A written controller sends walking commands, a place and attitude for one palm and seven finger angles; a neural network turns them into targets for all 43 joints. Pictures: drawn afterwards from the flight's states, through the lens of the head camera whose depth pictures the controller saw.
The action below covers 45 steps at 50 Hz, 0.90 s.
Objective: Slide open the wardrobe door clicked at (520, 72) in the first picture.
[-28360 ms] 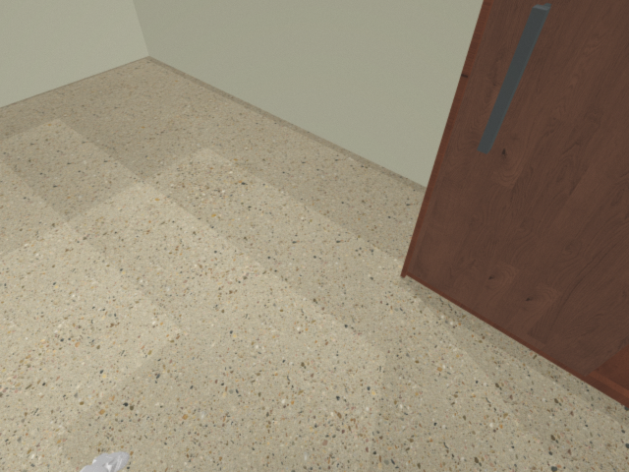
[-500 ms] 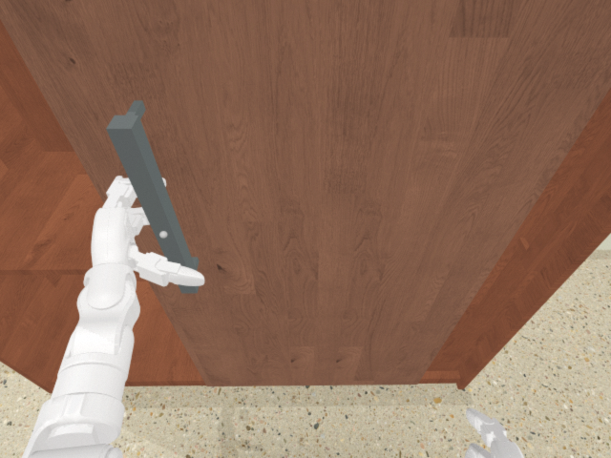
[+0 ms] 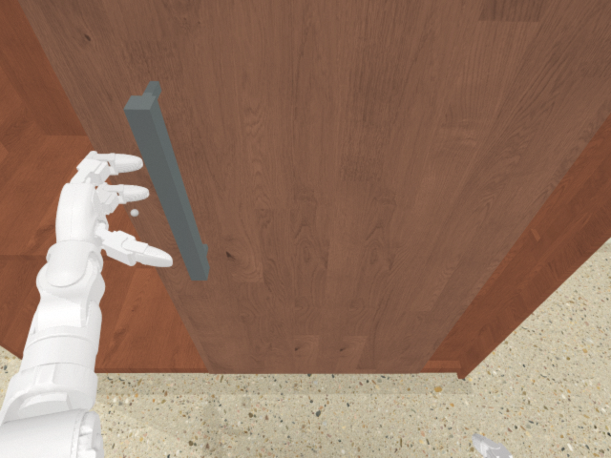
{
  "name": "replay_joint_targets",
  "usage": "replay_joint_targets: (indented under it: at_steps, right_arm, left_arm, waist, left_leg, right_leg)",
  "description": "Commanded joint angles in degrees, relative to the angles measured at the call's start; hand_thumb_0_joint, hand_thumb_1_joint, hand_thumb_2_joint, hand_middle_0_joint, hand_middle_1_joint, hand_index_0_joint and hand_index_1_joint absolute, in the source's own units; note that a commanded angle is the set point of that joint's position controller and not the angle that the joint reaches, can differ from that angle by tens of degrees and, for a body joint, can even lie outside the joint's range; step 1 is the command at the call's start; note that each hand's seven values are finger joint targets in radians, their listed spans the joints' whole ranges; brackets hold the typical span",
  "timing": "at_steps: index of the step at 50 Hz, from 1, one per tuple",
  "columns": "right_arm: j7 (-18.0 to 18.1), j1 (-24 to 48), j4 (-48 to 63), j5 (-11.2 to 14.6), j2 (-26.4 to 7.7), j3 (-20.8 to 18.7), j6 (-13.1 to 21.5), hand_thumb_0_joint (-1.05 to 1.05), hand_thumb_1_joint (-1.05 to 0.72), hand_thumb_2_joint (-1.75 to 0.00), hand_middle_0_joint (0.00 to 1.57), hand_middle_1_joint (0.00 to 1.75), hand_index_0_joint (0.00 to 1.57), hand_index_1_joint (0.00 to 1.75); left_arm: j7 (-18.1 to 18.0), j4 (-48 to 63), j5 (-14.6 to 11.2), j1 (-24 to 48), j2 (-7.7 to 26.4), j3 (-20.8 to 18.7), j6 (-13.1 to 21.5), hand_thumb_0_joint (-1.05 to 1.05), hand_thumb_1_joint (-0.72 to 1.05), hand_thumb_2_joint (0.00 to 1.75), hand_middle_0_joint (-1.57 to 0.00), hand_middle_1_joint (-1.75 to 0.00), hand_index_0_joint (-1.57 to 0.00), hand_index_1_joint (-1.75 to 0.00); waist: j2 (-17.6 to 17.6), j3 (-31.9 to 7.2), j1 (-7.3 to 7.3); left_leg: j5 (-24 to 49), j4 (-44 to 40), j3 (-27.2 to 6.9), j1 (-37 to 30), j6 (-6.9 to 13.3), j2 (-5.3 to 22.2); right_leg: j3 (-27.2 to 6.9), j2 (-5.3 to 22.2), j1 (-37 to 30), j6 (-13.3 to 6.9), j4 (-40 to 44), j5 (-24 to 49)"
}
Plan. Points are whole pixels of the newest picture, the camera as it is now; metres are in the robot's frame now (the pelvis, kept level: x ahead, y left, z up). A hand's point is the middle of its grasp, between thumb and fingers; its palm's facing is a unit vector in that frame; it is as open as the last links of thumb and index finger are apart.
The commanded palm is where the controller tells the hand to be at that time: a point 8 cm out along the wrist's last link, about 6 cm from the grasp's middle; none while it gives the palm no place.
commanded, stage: slip the hand off the handle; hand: left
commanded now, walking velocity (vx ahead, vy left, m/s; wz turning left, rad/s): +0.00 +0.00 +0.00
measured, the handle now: (181, 197) +0.43 +0.20 +0.10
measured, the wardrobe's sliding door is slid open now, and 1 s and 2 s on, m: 0.49 0.49 0.49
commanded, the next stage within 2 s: draw the hand back to the body in 0.64 s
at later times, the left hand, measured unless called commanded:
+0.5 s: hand (105, 279) +0.29 +0.25 +0.11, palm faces +0.26 -0.95 -0.15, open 14.7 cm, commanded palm +0.25 +0.29 +0.12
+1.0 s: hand (87, 299) +0.25 +0.24 +0.14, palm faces +0.04 -1.00 -0.07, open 14.7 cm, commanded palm +0.21 +0.29 +0.13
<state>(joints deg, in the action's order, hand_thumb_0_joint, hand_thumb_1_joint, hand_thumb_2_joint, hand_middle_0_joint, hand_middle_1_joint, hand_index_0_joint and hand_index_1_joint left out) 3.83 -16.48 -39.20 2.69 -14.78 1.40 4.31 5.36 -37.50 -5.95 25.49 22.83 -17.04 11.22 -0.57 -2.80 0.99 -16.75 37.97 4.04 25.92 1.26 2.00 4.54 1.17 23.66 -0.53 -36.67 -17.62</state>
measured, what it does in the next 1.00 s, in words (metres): stands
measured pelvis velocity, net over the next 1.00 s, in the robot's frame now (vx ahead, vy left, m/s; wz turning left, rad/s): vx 0.01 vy -0.02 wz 0.02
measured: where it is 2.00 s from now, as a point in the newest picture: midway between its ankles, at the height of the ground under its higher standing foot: outside the picture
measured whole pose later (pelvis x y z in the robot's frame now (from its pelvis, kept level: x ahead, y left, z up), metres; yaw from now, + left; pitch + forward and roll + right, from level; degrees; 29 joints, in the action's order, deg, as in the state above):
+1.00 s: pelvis +0.01 -0.02 +0.00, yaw +1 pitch -1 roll -1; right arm 6.1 -14.5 -37.2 4.0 -15.6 2.9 14.5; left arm 24.2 -6.7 -21.8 -6.4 23.0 -21.4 3.6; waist -3.1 -3.6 -1.6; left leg -17.3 36.5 2.5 18.4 -0.2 3.0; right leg 5.9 -0.1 15.3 -1.7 -34.2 -18.2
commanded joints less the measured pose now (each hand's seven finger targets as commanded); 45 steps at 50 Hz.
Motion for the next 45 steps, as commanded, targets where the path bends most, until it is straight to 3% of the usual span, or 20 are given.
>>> replay_joint_targets:
  at_steps: [1,4,6,9,10,12,15,16,20,22,23,27,28,32,38,39,40,41,43,45]
  right_arm:
    - [0.3,2.3,9.4,0.2,-8.4,-3.3,2.7,0.0,-0.9,-0.9,0.2,0.3,0.2,0.3]
    - [-0.3,2.6,10.7,0.0,-8.4,-3.6,3.1,0.0,-0.9,-0.9,0.2,0.3,0.2,0.3]
    - [-0.4,3.5,11.4,-0.1,-8.3,-3.7,3.5,0.0,-0.9,-0.9,0.2,0.3,0.2,0.3]
    - [-0.3,4.4,11.3,-0.2,-8.2,-3.6,4.2,0.0,-0.9,-0.9,0.2,0.3,0.2,0.3]
    - [-0.2,5.2,11.3,-0.1,-8.1,-3.3,4.4,0.0,-0.9,-0.9,0.2,0.3,0.2,0.3]
    - [0.2,5.9,10.8,-0.2,-8.2,-3.2,4.9,0.0,-0.9,-0.9,0.2,0.3,0.2,0.3]
    - [0.5,6.9,10.9,0.0,-7.6,-2.9,6.0,0.0,-0.9,-0.9,0.2,0.3,0.2,0.3]
    - [0.6,7.0,10.9,0.1,-7.6,-2.9,6.4,0.0,-0.9,-0.9,0.2,0.3,0.2,0.3]
    - [1.0,7.8,11.1,0.2,-7.3,-2.6,7.3,0.0,-0.9,-0.9,0.2,0.3,0.2,0.3]
    - [1.3,7.8,10.9,0.2,-7.4,-2.5,7.6,0.0,-0.9,-0.9,0.2,0.3,0.2,0.3]
    - [1.2,8.0,11.2,0.4,-7.0,-2.3,7.8,0.0,-0.9,-0.9,0.2,0.3,0.2,0.3]
    - [1.2,8.8,11.6,0.3,-6.8,-2.0,8.2,0.0,-0.9,-0.9,0.2,0.3,0.2,0.3]
    - [1.0,8.9,11.9,0.2,-6.2,-1.8,8.5,0.0,-0.9,-0.9,0.2,0.3,0.2,0.3]
    - [0.9,9.0,12.2,-0.2,-6.2,-1.9,8.8,0.0,-0.9,-0.9,0.2,0.3,0.2,0.3]
    - [2.1,9.8,10.7,0.2,-6.0,-1.4,9.3,0.0,-0.9,-0.9,0.2,0.3,0.2,0.3]
    - [2.5,9.0,10.4,0.7,-7.2,-1.0,10.5,0.0,-0.9,-0.9,0.2,0.3,0.2,0.3]
    - [3.2,9.2,10.2,1.1,-7.2,-1.1,11.2,0.0,-0.9,-0.9,0.2,0.3,0.2,0.3]
    - [3.7,9.4,10.3,1.2,-7.0,-0.8,11.5,0.0,-0.9,-0.9,0.2,0.3,0.2,0.3]
    - [4.0,9.4,10.6,1.3,-7.2,-0.6,12.5,0.0,-0.9,-0.9,0.2,0.3,0.2,0.3]
    - [3.6,9.3,11.2,1.4,-7.1,-0.7,13.7,0.0,-0.9,-0.9,0.2,0.3,0.2,0.3]
  left_arm:
    - [-1.1,12.4,-1.3,13.0,12.9,-4.4,2.1,0.0,-0.55,0.2,-0.25,-1.15,-0.25,-1.15]
    - [-1.5,18.8,-1.8,6.9,13.2,-5.8,2.6,0.0,-0.55,0.2,-0.25,-1.15,-0.25,-1.15]
    - [-1.8,24.7,-2.2,5.1,12.6,-5.3,3.4,0.0,-0.55,0.2,-0.25,-1.15,-0.25,-1.15]
    - [-2.5,28.6,-2.9,1.9,12.5,-6.1,3.7,0.0,-0.55,0.2,-0.25,-1.15,-0.25,-1.15]
    - [-2.5,30.4,-3.1,3.2,10.8,-4.2,3.7,0.0,-0.55,0.2,-0.25,-1.15,-0.25,-1.15]
    - [-3.0,32.1,-2.6,2.8,11.9,-4.8,3.2,0.0,-0.55,0.2,-0.25,-1.15,-0.25,-1.15]
    - [-2.6,35.3,-3.1,0.1,8.0,-1.4,2.2,0.0,-0.55,0.2,-0.25,-1.15,-0.25,-1.15]
    - [-2.5,35.8,-3.2,-2.3,8.7,-2.2,1.8,0.0,-0.55,0.2,-0.25,-1.15,-0.25,-1.15]
    - [-1.6,37.8,-4.1,-6.5,6.6,-0.8,-0.1,0.0,-0.55,0.2,-0.25,-1.15,-0.25,-1.15]
    - [-1.6,38.3,-4.3,-8.3,7.5,-2.1,-0.9,0.0,-0.55,0.2,-0.25,-1.15,-0.25,-1.15]
    - [-1.5,38.3,-4.6,-10.7,6.0,-1.3,-1.4,0.0,-0.55,0.2,-0.25,-1.15,-0.25,-1.15]
    - [-2.3,42.6,-3.9,-13.6,7.2,-2.4,-2.2,0.0,-0.55,0.2,-0.25,-1.15,-0.25,-1.15]
    - [-2.4,44.3,-4.0,-14.0,5.8,-1.5,-2.2,0.0,-0.55,0.2,-0.25,-1.15,-0.25,-1.15]
    - [-2.3,47.7,-4.5,-21.9,8.2,-5.0,-2.0,0.0,-0.55,0.2,-0.25,-1.15,-0.25,-1.15]
    - [-0.5,46.2,-6.0,-14.7,8.9,-5.1,-1.6,0.0,-0.55,0.2,-0.25,-1.15,-0.25,-1.15]
    - [6.6,45.6,-12.1,-13.4,6.8,-3.7,-0.9,0.0,-0.55,0.2,-0.25,-1.15,-0.25,-1.15]
    - [10.4,45.2,-13.5,-13.9,11.4,-7.0,-0.5,0.0,-0.55,0.2,-0.25,-1.15,-0.25,-1.15]
    - [12.8,45.0,-14.3,-13.9,12.6,-7.9,-0.4,0.0,-0.55,0.2,-0.25,-1.15,-0.25,-1.15]
    - [17.5,43.8,-15.7,-14.5,13.6,-8.5,-1.0,0.0,-0.55,0.2,-0.25,-1.15,-0.25,-1.15]
    - [20.2,42.1,-16.6,-18.6,13.5,-9.5,-2.2,0.0,-0.55,0.2,-0.25,-1.15,-0.25,-1.15]
  waist:
    - [-2.6,-15.5,-1.94]
    - [-2.1,-17.4,-3.1]
    - [-2.4,-17.6,-2.85]
    - [-2.2,-14.4,-2.49]
    - [-3.2,-12.8,-1.58]
    - [-4.2,-10.6,-1.41]
    - [-5.7,-10.7,-1.21]
    - [-5.8,-11.4,-1.88]
    - [-3.4,-10.3,-1.82]
    - [-1.7,-9.5,-2.12]
    - [-1.2,-8.8,-2.34]
    - [-3.0,-8.3,-3.06]
    - [-3.6,-8.6,-2.92]
    - [-2.3,-9.3,-3.99]
    - [-3.2,-4.6,-1.79]
    - [-1.7,-8.1,0.31]
    - [-2.5,-9.2,-1.33]
    - [-3.1,-10.9,-1.8]
    - [-3.3,-11.7,-1.85]
    - [-3.9,-10.4,-2.94]
  left_leg:
    - [6.8,-6.0,-4.3,-9.3,0.4,-1.3]
    - [10.5,-5.8,-4.4,-10.5,0.5,-0.9]
    - [11.3,-5.7,-4.2,-11.3,0.5,-0.7]
    - [9.7,-6.1,-4.6,-10.8,0.5,-0.3]
    - [8.2,-6.3,-4.6,-10.9,0.5,-0.3]
    - [4.9,-6.9,-5.1,-10.4,0.5,-0.2]
    - [3.4,-7.6,-5.9,-12.1,0.2,-0.2]
    - [3.0,-7.8,-6.2,-12.1,0.0,-0.2]
    - [2.3,-8.0,-6.1,-11.7,0.0,-0.4]
    - [2.7,-8.0,-6.1,-11.5,0.1,-0.4]
    - [2.8,-8.2,-5.9,-11.2,0.0,-0.5]
    - [4.3,-8.1,-5.6,-11.6,0.0,-0.7]
    - [5.4,-7.9,-5.2,-12.0,0.0,-1.0]
    - [8.0,-7.1,-4.3,-11.7,0.2,-1.1]
    - [2.9,-6.7,-4.0,-10.0,0.4,-1.6]
    - [3.7,-6.5,-4.1,-11.8,0.5,-1.6]
    - [4.8,-5.9,-3.9,-11.5,0.7,-1.6]
    - [5.7,-5.6,-3.8,-11.2,0.7,-1.8]
    - [8.4,-5.3,-4.1,-11.7,0.9,-1.7]
    - [10.2,-5.5,-4.4,-11.8,0.8,-1.6]
  right_leg:
    - [-2.4,-1.6,-2.6,-0.9,5.2,6.9]
    - [-2.1,-2.0,-4.6,-1.1,4.6,9.6]
    - [-2.0,-2.2,-4.5,-0.9,4.4,10.0]
    - [-1.9,-2.5,-3.3,-0.8,4.8,8.4]
    - [-1.8,-2.5,-2.1,-0.7,5.0,7.2]
    - [-2.0,-2.4,-1.1,-0.8,5.4,4.6]
    - [-1.6,-2.3,-0.6,-0.9,5.3,4.0]
    - [-1.5,-2.2,-1.2,-1.0,5.2,3.8]
    - [-1.3,-2.1,-2.0,-0.7,5.9,3.7]
    - [-1.4,-2.2,-2.4,-0.7,6.3,4.1]
    - [-1.2,-2.1,-2.6,-0.6,6.4,4.0]
    - [-1.5,-2.0,-3.4,-0.7,6.6,4.8]
    - [-1.4,-1.9,-3.8,-0.7,6.6,5.8]
    - [-1.6,-2.0,-5.8,-0.6,6.8,8.0]
    - [-2.9,-1.5,-2.8,-0.2,8.7,2.4]
    - [-3.5,-1.2,-6.4,-0.2,9.5,4.5]
    - [-4.2,-1.1,-8.1,-0.2,9.5,6.2]
    - [-4.6,-0.8,-10.1,-0.2,9.2,7.5]
    - [-4.9,-0.4,-11.1,0.0,8.7,11.7]
    - [-4.5,-0.4,-10.9,-0.1,8.5,14.0]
